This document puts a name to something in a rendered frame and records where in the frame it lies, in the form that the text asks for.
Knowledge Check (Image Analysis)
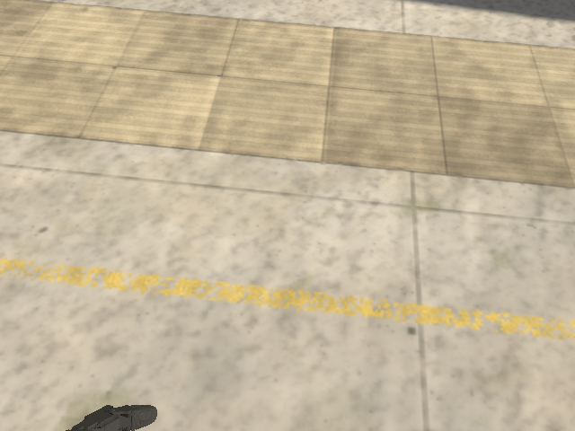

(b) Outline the left robot hand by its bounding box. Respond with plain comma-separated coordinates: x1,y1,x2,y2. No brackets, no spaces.
66,405,157,431

